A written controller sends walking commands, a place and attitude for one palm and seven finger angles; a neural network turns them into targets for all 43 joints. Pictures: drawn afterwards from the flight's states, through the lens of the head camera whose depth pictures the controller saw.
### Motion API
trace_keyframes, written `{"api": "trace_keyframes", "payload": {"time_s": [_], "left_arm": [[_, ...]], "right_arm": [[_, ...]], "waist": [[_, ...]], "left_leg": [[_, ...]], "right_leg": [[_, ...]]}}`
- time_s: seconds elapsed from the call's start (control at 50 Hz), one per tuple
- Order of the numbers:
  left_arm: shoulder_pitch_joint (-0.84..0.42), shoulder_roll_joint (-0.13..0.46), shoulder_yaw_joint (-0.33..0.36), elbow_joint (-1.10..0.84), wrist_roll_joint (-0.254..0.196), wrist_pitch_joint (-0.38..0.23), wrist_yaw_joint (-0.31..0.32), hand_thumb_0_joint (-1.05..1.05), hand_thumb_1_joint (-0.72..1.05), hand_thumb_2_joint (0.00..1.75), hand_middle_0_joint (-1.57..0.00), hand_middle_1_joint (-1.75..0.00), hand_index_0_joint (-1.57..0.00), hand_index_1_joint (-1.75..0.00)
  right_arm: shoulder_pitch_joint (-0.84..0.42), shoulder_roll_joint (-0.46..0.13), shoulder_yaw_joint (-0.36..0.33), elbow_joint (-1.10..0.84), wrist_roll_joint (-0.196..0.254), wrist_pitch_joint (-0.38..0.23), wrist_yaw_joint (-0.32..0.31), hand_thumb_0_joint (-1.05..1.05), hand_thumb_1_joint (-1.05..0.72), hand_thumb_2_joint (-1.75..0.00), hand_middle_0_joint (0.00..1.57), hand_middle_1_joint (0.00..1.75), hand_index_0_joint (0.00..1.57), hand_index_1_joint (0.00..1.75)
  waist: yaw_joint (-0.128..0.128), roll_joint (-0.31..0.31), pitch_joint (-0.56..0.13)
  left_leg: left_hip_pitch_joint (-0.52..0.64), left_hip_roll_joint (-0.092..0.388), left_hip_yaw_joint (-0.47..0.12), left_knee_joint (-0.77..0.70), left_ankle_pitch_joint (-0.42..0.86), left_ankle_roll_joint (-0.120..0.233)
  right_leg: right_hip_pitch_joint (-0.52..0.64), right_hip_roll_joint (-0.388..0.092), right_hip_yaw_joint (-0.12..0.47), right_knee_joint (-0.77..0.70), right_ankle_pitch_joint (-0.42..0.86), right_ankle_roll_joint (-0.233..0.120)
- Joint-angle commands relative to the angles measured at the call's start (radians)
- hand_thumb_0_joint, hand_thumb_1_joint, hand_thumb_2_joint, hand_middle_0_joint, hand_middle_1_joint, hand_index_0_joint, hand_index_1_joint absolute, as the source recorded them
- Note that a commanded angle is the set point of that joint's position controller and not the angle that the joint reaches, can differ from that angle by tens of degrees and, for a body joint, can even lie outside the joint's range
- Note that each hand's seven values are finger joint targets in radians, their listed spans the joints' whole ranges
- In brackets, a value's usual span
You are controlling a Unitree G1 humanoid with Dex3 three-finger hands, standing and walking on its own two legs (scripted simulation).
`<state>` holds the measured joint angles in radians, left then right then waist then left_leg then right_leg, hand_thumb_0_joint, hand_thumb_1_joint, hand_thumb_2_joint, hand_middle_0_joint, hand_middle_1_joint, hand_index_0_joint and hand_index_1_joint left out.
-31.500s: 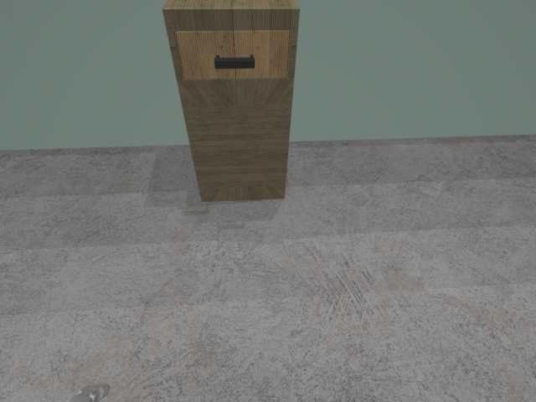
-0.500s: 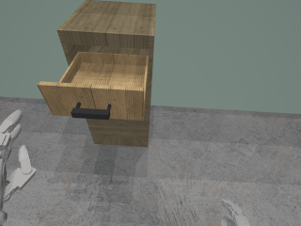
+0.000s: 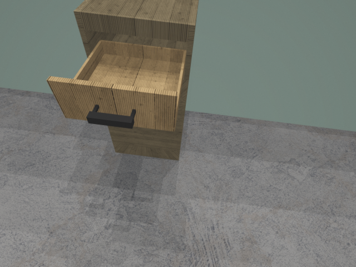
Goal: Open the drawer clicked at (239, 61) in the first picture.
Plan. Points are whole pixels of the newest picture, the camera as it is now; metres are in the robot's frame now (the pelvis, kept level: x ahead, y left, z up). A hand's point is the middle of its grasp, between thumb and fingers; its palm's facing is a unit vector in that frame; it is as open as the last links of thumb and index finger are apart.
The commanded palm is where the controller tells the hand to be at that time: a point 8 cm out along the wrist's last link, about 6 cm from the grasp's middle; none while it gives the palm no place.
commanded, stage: let the arm hang, fingers relaxed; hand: left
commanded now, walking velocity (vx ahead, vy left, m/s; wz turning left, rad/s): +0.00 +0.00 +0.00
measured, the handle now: (113, 114) +0.52 +0.23 -0.02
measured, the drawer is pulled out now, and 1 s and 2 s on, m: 0.30 0.30 0.30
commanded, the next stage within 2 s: look to check the result in 0.76 s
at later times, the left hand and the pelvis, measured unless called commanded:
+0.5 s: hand out of the picture -0.01 +0.19 -0.16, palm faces +0.00 -0.98 -0.21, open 7.4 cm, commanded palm none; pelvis -0.02 +0.02 +0.01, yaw -2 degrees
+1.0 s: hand out of the picture -0.02 +0.18 -0.16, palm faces +0.01 -0.98 -0.19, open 7.4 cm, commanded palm none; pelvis -0.01 +0.01 +0.01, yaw -2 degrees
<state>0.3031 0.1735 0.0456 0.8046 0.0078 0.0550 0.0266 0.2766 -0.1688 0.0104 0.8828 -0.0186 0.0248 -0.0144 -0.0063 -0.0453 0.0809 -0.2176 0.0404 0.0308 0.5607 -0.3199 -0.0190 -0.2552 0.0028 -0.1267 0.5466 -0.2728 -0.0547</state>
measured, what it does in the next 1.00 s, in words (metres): stands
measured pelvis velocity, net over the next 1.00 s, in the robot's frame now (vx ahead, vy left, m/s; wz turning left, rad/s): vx -0.01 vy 0.01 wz -0.04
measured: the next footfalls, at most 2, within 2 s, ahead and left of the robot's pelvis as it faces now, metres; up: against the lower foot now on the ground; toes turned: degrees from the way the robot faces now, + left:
none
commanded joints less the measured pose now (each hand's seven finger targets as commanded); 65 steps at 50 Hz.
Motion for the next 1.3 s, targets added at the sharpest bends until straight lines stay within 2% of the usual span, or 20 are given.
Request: {"api": "trace_keyframes", "payload": {"time_s": [0.0,0.04,0.1,0.18,0.26,0.3,0.42,0.48,0.6,0.7,0.76,0.82,0.84,0.94,0.98,1.0,1.04,1.08,1.12,1.28], "left_arm": [[0.031,0.131,0.014,0.029,0.007,-0.054,-0.004,0.00,0.90,0.90,-0.20,-0.30,-0.20,-0.30],[0.020,0.127,0.007,0.076,0.004,-0.056,-0.006,0.00,0.90,0.90,-0.20,-0.30,-0.20,-0.30],[0.021,0.113,-0.004,0.141,0.003,-0.058,-0.004,0.00,0.90,0.90,-0.20,-0.30,-0.20,-0.30],[0.030,0.104,-0.014,0.208,0.003,-0.059,0.001,0.00,0.90,0.90,-0.20,-0.30,-0.20,-0.30],[0.035,0.097,-0.018,0.252,0.002,-0.058,0.005,0.00,0.90,0.90,-0.20,-0.30,-0.20,-0.30],[0.041,0.097,-0.020,0.268,0.001,-0.060,0.007,0.00,0.90,0.90,-0.20,-0.30,-0.20,-0.30],[0.040,0.083,-0.018,0.290,0.004,-0.055,0.009,0.00,0.90,0.90,-0.20,-0.30,-0.20,-0.30],[0.050,0.076,-0.016,0.297,0.006,-0.056,0.011,0.00,0.90,0.90,-0.20,-0.30,-0.20,-0.30],[0.050,0.060,-0.012,0.304,0.005,-0.059,0.011,0.00,0.90,0.90,-0.20,-0.30,-0.20,-0.30],[0.055,0.050,-0.014,0.312,0.004,-0.061,0.012,0.00,0.90,0.90,-0.20,-0.30,-0.20,-0.30],[0.059,0.049,-0.014,0.314,0.003,-0.062,0.012,0.00,0.90,0.90,-0.20,-0.30,-0.20,-0.30],[0.058,0.047,-0.013,0.315,0.003,-0.062,0.014,0.00,0.90,0.90,-0.20,-0.30,-0.20,-0.30],[0.059,0.045,-0.014,0.315,0.003,-0.063,0.014,0.00,0.90,0.90,-0.20,-0.30,-0.20,-0.30],[0.062,0.042,-0.013,0.318,0.003,-0.065,0.015,0.00,0.90,0.90,-0.20,-0.30,-0.20,-0.30],[0.067,0.042,-0.015,0.317,0.003,-0.065,0.016,0.00,0.90,0.90,-0.20,-0.30,-0.20,-0.30],[0.061,0.045,-0.015,0.319,0.003,-0.065,0.016,0.00,0.90,0.90,-0.20,-0.30,-0.20,-0.30],[0.060,0.043,-0.015,0.316,0.003,-0.065,0.015,0.00,0.90,0.90,-0.20,-0.30,-0.20,-0.30],[0.067,0.044,-0.014,0.317,0.005,-0.067,0.017,0.00,0.90,0.90,-0.20,-0.30,-0.20,-0.30],[0.056,0.045,-0.012,0.315,0.004,-0.066,0.016,0.00,0.90,0.90,-0.20,-0.30,-0.20,-0.30],[0.054,0.048,-0.011,0.313,0.004,-0.072,0.017,0.00,0.90,0.90,-0.20,-0.30,-0.20,-0.30]], "right_arm": [[0.031,-0.104,-0.033,-0.010,0.002,-0.025,-0.020,0.00,-0.90,-0.90,0.20,0.30,0.20,0.30],[0.049,-0.100,-0.032,0.020,0.006,-0.023,-0.021,0.00,-0.90,-0.90,0.20,0.30,0.20,0.30],[0.072,-0.096,-0.033,0.061,0.009,-0.021,-0.023,0.00,-0.90,-0.90,0.20,0.30,0.20,0.30],[0.094,-0.083,-0.030,0.114,0.011,-0.021,-0.023,0.00,-0.90,-0.90,0.20,0.30,0.20,0.30],[0.114,-0.070,-0.025,0.158,0.009,-0.020,-0.022,0.00,-0.90,-0.90,0.20,0.30,0.20,0.30],[0.124,-0.062,-0.024,0.176,0.008,-0.022,-0.021,0.00,-0.90,-0.90,0.20,0.30,0.20,0.30],[0.138,-0.040,-0.024,0.210,0.005,-0.021,-0.022,0.00,-0.90,-0.90,0.20,0.30,0.20,0.30],[0.140,-0.032,-0.027,0.212,0.006,-0.021,-0.023,0.00,-0.90,-0.90,0.20,0.30,0.20,0.30],[0.164,-0.011,-0.026,0.219,0.006,-0.027,-0.027,0.00,-0.90,-0.90,0.20,0.30,0.20,0.30],[0.178,-0.007,-0.028,0.222,0.006,-0.027,-0.029,0.00,-0.90,-0.90,0.20,0.30,0.20,0.30],[0.177,-0.007,-0.028,0.223,0.006,-0.026,-0.030,0.00,-0.90,-0.90,0.20,0.30,0.20,0.30],[0.184,-0.007,-0.029,0.225,0.006,-0.025,-0.030,0.00,-0.90,-0.90,0.20,0.30,0.20,0.30],[0.183,-0.008,-0.028,0.227,0.006,-0.026,-0.030,0.00,-0.90,-0.90,0.20,0.30,0.20,0.30],[0.178,-0.005,-0.031,0.226,0.006,-0.026,-0.030,0.00,-0.90,-0.90,0.20,0.30,0.20,0.30],[0.169,-0.009,-0.032,0.225,0.008,-0.025,-0.030,0.00,-0.90,-0.90,0.20,0.30,0.20,0.30],[0.173,-0.005,-0.032,0.227,0.007,-0.024,-0.030,0.00,-0.90,-0.90,0.20,0.30,0.20,0.30],[0.169,-0.007,-0.032,0.226,0.007,-0.024,-0.030,0.00,-0.90,-0.90,0.20,0.30,0.20,0.30],[0.163,-0.009,-0.036,0.223,0.008,-0.022,-0.029,0.00,-0.90,-0.90,0.20,0.30,0.20,0.30],[0.165,-0.006,-0.035,0.226,0.006,-0.023,-0.029,0.00,-0.90,-0.90,0.20,0.30,0.20,0.30],[0.146,-0.016,-0.036,0.222,0.008,-0.027,-0.032,0.00,-0.90,-0.90,0.20,0.30,0.20,0.30]], "waist": [[0.002,0.212,-0.121],[-0.001,0.162,-0.126],[-0.002,0.088,-0.081],[0.000,0.030,-0.018],[0.000,0.002,0.023],[0.001,0.014,0.015],[0.002,0.054,0.054],[0.005,0.047,0.053],[0.003,0.082,0.033],[-0.001,0.059,0.033],[0.000,0.073,0.036],[-0.002,0.056,0.031],[-0.003,0.071,0.030],[-0.005,0.048,0.028],[-0.003,0.064,0.032],[-0.005,0.048,0.037],[-0.004,0.056,0.046],[-0.005,0.037,0.032],[-0.007,0.054,0.032],[-0.004,0.058,0.012]], "left_leg": [[0.024,0.059,-0.051,-0.133,0.216,0.050],[0.027,0.065,-0.056,-0.157,0.183,0.050],[0.033,0.074,-0.059,-0.189,0.171,0.053],[0.037,0.075,-0.060,-0.223,0.161,0.054],[0.025,0.068,-0.053,-0.247,0.117,0.055],[0.034,0.068,-0.053,-0.253,0.113,0.056],[0.000,0.062,-0.052,-0.278,0.035,0.055],[0.002,0.059,-0.047,-0.273,0.026,0.055],[-0.005,0.063,-0.050,-0.273,0.047,0.056],[0.002,0.065,-0.048,-0.266,0.065,0.054],[0.008,0.060,-0.042,-0.261,0.074,0.051],[0.011,0.064,-0.042,-0.262,0.072,0.052],[0.012,0.064,-0.041,-0.262,0.076,0.051],[0.021,0.064,-0.041,-0.257,0.083,0.051],[0.035,0.066,-0.039,-0.256,0.085,0.050],[0.026,0.066,-0.038,-0.256,0.078,0.051],[0.020,0.062,-0.035,-0.256,0.075,0.049],[0.042,0.062,-0.033,-0.249,0.075,0.049],[0.036,0.061,-0.032,-0.249,0.082,0.049],[0.060,0.068,-0.030,-0.245,0.140,0.044]], "right_leg": [[0.128,-0.104,0.160,-0.164,0.224,-0.010],[0.139,-0.105,0.154,-0.182,0.200,-0.008],[0.117,-0.103,0.146,-0.208,0.177,-0.005],[0.083,-0.099,0.146,-0.227,0.139,-0.003],[0.065,-0.103,0.150,-0.249,0.073,0.002],[0.068,-0.101,0.152,-0.250,0.064,0.003],[0.039,-0.094,0.159,-0.253,0.005,0.006],[0.025,-0.092,0.160,-0.253,-0.011,0.007],[0.045,-0.093,0.160,-0.239,0.036,0.003],[0.043,-0.094,0.158,-0.240,0.046,0.002],[0.036,-0.096,0.164,-0.242,0.046,0.001],[0.036,-0.095,0.161,-0.241,0.046,0.002],[0.037,-0.093,0.166,-0.240,0.052,0.001],[0.033,-0.093,0.168,-0.244,0.053,0.001],[0.018,-0.092,0.170,-0.247,0.051,0.001],[0.023,-0.093,0.165,-0.249,0.048,0.003],[0.018,-0.093,0.173,-0.251,0.042,0.002],[0.008,-0.091,0.177,-0.258,0.026,0.003],[0.018,-0.095,0.177,-0.260,0.035,0.002],[0.040,-0.094,0.173,-0.249,0.118,0.000]]}}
